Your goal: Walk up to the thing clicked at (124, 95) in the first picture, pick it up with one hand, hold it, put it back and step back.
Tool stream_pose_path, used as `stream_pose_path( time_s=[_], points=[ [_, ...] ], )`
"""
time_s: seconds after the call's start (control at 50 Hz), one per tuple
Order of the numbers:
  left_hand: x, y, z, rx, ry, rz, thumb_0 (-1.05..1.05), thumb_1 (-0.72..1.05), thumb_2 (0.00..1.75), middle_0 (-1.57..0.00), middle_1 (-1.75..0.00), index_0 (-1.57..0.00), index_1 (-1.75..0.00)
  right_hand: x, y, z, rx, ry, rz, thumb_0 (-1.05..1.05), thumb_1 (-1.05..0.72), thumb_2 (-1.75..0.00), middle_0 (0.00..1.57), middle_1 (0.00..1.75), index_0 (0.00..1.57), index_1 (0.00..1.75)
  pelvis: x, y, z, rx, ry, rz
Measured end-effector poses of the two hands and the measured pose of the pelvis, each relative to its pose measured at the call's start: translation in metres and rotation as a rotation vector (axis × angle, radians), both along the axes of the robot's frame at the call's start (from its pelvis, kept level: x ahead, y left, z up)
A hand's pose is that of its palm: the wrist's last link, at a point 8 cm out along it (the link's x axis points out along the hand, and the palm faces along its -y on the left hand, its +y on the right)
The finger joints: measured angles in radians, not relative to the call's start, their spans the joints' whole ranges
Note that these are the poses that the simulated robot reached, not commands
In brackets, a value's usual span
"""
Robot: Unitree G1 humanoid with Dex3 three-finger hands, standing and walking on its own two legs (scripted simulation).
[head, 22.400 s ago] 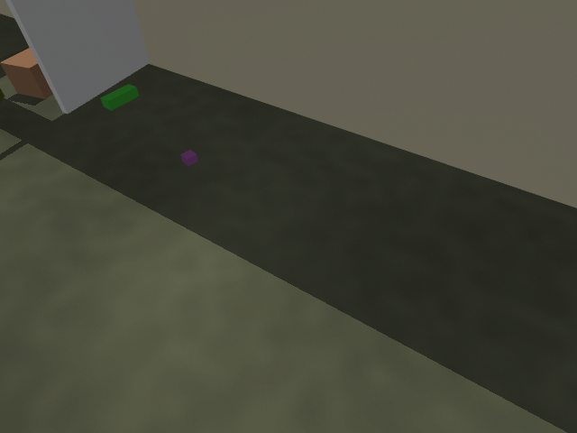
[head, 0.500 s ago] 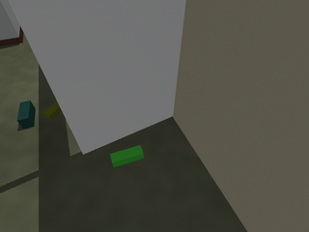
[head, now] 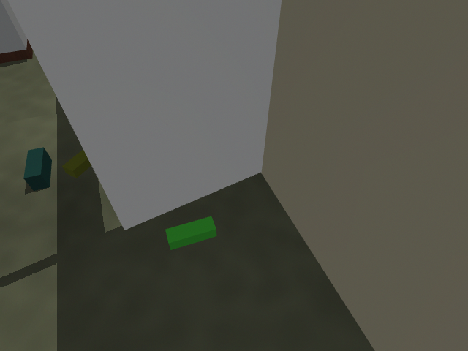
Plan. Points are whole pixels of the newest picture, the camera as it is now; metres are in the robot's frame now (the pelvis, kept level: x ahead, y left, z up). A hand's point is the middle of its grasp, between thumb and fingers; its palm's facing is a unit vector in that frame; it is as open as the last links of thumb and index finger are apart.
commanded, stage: walk up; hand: left
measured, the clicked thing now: (191, 232) +0.80 +0.21 -0.75
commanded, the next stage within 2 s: none
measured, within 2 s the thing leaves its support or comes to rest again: neither
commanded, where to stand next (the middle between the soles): +0.40 -0.02 m, yaw -3 degrees
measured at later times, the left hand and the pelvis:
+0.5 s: hand out of the picture +0.18 +0.31 -0.16, palm faces -0.10 -0.93 -0.34, open 7.4 cm; pelvis +0.12 +0.03 -0.01, yaw -2 degrees
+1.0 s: hand (120, 270) +0.35 +0.27 -0.16, palm faces -0.05 -0.93 -0.36, open 7.3 cm; pelvis +0.27 +0.00 -0.03, yaw -3 degrees
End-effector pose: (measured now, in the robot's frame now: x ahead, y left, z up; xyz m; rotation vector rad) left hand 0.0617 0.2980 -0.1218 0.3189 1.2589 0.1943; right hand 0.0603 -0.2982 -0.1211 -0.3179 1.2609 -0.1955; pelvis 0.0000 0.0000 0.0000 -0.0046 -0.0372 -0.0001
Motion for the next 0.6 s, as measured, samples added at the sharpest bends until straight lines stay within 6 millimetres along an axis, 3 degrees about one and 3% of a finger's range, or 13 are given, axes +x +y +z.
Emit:
stream_pose_path(
  time_s=[0.12,0.22,0.3,0.46,0.6],
  points=[
    [0.009,0.011,0.002,-0.005,-0.074,0.010,0.00,0.90,0.90,-0.21,-0.30,-0.21,-0.30,0.019,-0.006,0.004,-0.012,-0.051,0.025,0.00,-0.90,-0.90,0.21,0.30,0.20,0.30,0.016,0.003,-0.006,-0.006,0.000,0.002],
    [0.004,0.039,-0.006,0.008,-0.033,0.033,0.00,0.90,0.90,-0.21,-0.30,-0.21,-0.30,0.047,-0.003,0.011,-0.055,-0.075,0.050,0.00,-0.90,-0.90,0.21,0.30,0.20,0.30,0.038,0.021,-0.012,-0.029,-0.008,0.006],
    [0.015,0.059,-0.015,0.022,0.046,0.017,0.00,0.91,0.90,-0.21,-0.30,-0.21,-0.30,0.059,0.005,0.018,-0.082,-0.135,0.023,0.00,-0.90,-0.90,0.21,0.30,0.20,0.30,0.058,0.032,-0.016,-0.001,-0.015,-0.014],
    [0.089,0.058,-0.001,0.002,0.005,-0.059,0.01,0.91,0.90,-0.20,-0.30,-0.20,-0.30,0.057,0.012,0.028,-0.075,-0.059,-0.031,0.00,-0.90,-0.90,0.21,0.30,0.20,0.30,0.105,0.032,-0.005,0.003,-0.019,-0.031],
    [0.183,0.030,0.005,0.007,-0.082,-0.135,0.01,0.91,0.90,-0.20,-0.30,-0.20,-0.30,0.080,-0.001,0.005,-0.031,-0.021,-0.066,0.00,-0.90,-0.90,0.21,0.30,0.21,0.30,0.154,0.016,-0.015,0.021,-0.028,-0.049]
  ],
)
